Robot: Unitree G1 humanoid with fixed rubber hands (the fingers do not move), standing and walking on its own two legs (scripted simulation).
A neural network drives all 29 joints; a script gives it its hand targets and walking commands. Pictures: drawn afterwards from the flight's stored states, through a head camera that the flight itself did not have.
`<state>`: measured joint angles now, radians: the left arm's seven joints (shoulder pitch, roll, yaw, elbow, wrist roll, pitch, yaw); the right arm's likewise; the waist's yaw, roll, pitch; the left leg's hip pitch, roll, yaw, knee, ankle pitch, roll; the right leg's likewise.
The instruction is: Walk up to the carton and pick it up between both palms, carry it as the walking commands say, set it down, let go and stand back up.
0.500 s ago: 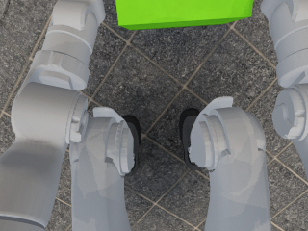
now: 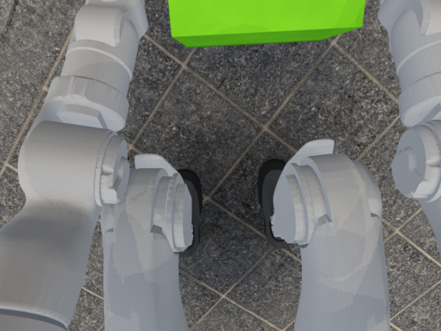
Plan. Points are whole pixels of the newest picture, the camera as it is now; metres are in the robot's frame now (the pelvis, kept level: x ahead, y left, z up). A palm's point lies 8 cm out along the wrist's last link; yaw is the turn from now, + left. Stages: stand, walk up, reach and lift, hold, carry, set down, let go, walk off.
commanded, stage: set down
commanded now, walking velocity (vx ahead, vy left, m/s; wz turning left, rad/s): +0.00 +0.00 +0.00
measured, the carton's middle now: out of the picture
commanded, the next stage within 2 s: none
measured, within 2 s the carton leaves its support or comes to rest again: neither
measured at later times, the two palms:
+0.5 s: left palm out of the picture +0.55 +0.11 -0.19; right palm out of the picture +0.52 -0.23 -0.18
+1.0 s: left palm out of the picture +0.55 +0.11 -0.19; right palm out of the picture +0.52 -0.23 -0.18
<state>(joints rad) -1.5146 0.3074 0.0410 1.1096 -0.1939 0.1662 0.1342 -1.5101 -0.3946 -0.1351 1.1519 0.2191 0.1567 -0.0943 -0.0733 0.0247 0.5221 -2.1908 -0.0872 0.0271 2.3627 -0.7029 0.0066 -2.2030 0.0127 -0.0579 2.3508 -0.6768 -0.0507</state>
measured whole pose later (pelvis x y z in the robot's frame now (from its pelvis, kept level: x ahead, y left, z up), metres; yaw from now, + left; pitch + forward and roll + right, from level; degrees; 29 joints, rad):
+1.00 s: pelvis +0.00 +0.00 +0.00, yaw +0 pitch +30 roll +0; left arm -1.51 0.32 0.08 1.14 -0.14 0.12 0.07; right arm -1.49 -0.38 -0.20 1.17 0.16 0.09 -0.03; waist -0.07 0.01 0.52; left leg -2.19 -0.08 0.03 2.38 -0.72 0.01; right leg -2.20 0.02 -0.06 2.37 -0.69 -0.05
